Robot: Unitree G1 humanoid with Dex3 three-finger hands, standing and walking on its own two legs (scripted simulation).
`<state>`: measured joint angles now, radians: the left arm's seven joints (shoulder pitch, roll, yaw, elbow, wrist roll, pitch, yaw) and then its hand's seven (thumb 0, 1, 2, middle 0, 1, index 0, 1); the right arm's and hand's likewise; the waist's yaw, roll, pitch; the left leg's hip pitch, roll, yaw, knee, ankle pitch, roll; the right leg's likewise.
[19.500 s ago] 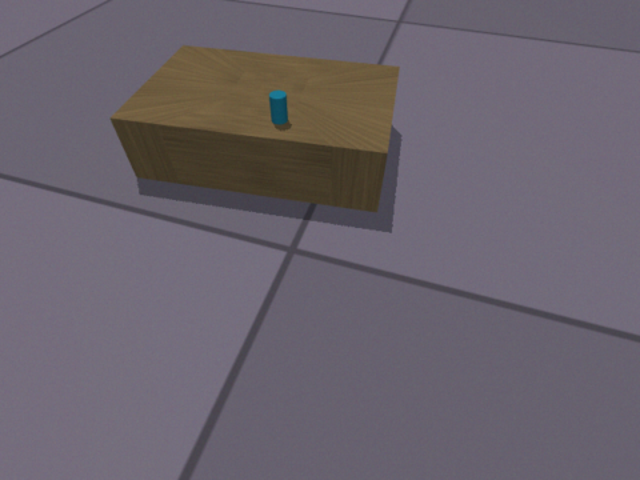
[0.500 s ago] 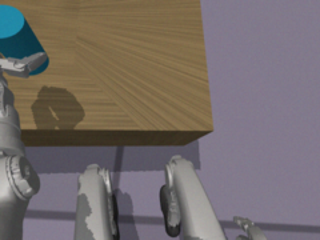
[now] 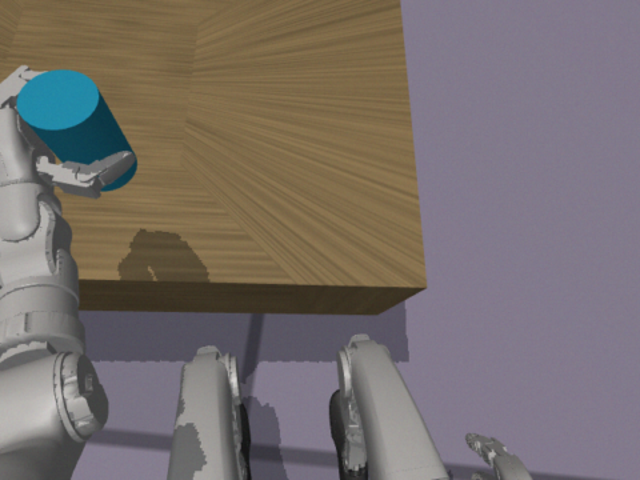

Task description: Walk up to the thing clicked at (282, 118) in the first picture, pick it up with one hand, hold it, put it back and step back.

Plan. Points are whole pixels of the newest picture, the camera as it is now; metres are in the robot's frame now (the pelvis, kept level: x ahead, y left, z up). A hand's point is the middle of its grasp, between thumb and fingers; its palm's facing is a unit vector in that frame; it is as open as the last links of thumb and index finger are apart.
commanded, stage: lift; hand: left
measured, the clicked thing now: (85, 136) +0.50 +0.23 +0.03
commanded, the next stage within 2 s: hold in 1.46 s
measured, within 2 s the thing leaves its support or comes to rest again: neither
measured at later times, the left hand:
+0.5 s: hand (9, 144) +0.42 +0.22 +0.14, palm faces +0.24 -0.97 -0.03, open 10.3 cm
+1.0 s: hand out of the picture +0.40 +0.20 +0.20, palm faces +0.21 -0.98 -0.04, open 10.3 cm
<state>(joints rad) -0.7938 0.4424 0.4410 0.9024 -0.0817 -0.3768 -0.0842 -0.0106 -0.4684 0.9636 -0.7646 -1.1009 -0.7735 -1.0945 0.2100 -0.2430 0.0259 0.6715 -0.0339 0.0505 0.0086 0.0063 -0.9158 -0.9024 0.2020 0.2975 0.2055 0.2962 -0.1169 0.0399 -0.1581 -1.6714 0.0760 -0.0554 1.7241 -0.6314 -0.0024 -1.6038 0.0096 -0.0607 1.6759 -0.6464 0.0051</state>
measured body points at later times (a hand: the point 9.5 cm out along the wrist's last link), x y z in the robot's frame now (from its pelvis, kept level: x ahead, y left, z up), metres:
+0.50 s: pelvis +0.01 +0.01 +0.11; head +0.12 +0.03 +0.54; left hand +0.40 +0.27 +0.15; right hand +0.13 -0.25 -0.01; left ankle +0.06 +0.12 -0.51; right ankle +0.06 -0.13 -0.51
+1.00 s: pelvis +0.03 +0.00 +0.16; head +0.11 +0.01 +0.60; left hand +0.38 +0.25 +0.21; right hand +0.16 -0.24 +0.04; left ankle +0.06 +0.12 -0.51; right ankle +0.06 -0.13 -0.51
